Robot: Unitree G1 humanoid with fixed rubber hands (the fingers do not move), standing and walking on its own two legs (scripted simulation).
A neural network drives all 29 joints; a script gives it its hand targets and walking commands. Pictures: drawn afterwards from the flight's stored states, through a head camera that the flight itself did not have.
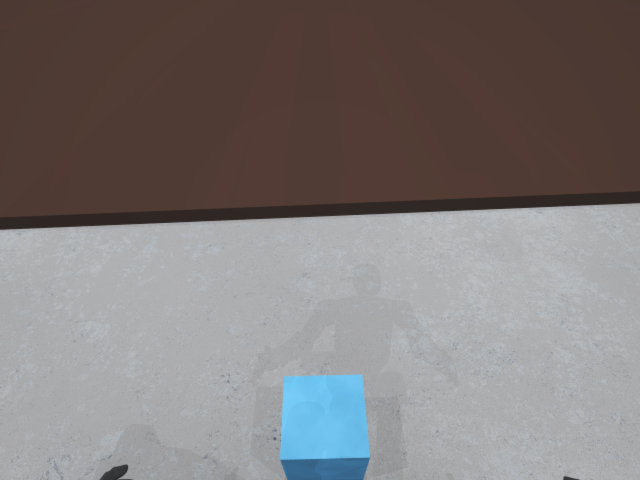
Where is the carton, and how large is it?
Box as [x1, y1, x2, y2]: [280, 375, 369, 479]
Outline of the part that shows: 284,376 280,460 287,479 362,479 368,462 369,451 361,375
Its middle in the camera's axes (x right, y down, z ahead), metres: +0.01 +0.51 +1.06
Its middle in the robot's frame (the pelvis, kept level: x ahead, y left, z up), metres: +0.38 +0.03 -0.66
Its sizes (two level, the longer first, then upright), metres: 0.210 0.200 0.250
